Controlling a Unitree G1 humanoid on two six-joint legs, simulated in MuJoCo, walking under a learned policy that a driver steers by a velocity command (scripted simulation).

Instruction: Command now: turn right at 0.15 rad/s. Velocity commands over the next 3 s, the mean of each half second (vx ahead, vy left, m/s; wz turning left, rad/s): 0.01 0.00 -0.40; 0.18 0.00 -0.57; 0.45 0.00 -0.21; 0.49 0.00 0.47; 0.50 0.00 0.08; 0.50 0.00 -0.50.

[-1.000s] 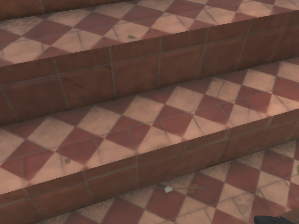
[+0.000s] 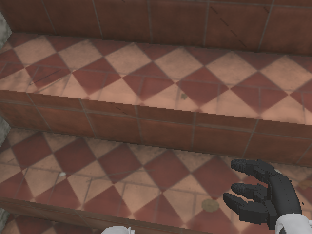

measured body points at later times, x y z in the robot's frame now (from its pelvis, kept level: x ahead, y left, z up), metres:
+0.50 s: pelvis +0.01 +0.05 -0.02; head +0.07 +0.07 +0.43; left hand -0.25 +0.16 -0.10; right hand +0.41 +0.09 +0.11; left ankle -0.01 +0.16 -0.51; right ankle -0.08 +0.00 -0.75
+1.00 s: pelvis +0.03 +0.04 +0.06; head +0.09 +0.02 +0.50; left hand +0.29 +0.20 -0.04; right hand +0.06 -0.27 -0.05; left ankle -0.07 +0.18 -0.55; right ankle +0.06 -0.06 -0.54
